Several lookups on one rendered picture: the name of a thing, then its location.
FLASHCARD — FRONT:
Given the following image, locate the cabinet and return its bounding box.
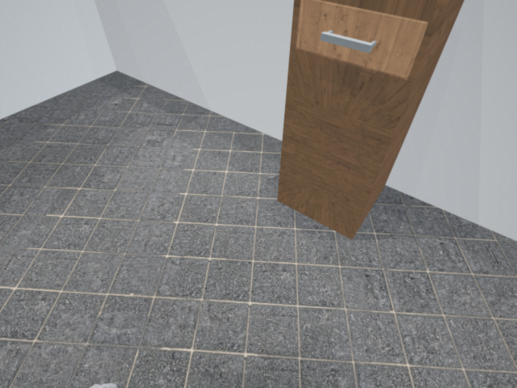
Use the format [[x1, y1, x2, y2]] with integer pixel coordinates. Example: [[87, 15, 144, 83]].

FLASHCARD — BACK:
[[277, 0, 464, 239]]

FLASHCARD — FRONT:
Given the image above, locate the drawer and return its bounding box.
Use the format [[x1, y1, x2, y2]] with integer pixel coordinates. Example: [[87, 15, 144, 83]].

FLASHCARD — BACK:
[[296, 0, 429, 78]]

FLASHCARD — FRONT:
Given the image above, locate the handle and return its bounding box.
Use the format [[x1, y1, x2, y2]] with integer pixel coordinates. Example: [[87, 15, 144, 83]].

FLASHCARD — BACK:
[[320, 30, 376, 53]]

